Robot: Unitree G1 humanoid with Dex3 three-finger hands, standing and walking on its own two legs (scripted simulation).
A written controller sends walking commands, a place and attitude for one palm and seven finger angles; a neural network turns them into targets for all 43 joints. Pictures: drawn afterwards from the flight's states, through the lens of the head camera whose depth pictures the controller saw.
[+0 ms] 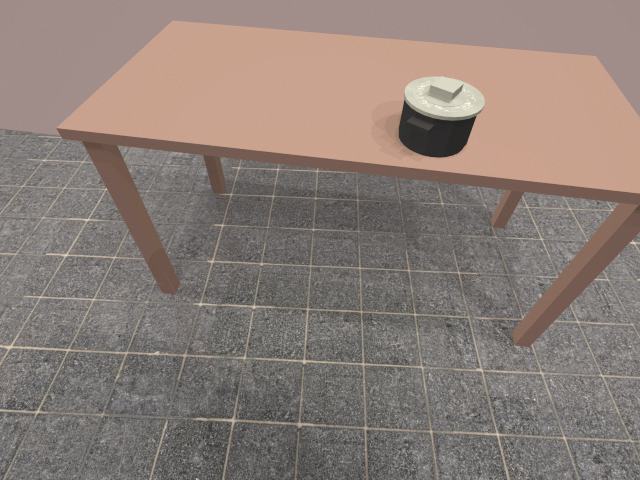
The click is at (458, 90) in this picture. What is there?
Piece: lid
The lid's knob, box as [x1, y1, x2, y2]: [429, 76, 463, 99]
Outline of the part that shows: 430,85 429,92 451,99 461,90 463,83 441,76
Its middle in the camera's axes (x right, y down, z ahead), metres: +0.26 -0.32 +0.81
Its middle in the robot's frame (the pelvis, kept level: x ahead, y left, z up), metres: +0.84 -0.22 +0.08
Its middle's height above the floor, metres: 0.85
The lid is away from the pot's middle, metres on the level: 0.00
